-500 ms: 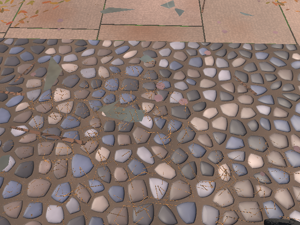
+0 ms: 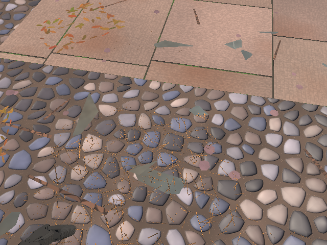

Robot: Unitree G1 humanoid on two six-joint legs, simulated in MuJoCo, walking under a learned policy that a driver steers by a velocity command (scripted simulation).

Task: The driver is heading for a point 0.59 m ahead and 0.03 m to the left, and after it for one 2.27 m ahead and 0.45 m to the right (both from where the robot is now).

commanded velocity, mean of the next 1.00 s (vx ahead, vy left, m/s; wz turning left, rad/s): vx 0.50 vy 0.00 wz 0.10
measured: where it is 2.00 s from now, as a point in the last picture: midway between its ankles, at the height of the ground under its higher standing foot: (153, 131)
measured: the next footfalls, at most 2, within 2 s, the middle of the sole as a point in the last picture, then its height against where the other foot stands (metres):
left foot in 0.46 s outside the picture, level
right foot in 1.02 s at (159, 190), level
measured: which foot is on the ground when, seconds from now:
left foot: up 0.00-0.44, down 0.46-1.00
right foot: down 0.00-0.46, up 0.48-1.00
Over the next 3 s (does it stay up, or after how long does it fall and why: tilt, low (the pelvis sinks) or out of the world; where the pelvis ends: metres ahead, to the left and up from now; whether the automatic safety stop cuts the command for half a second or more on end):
stays up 1.54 -0.26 0.01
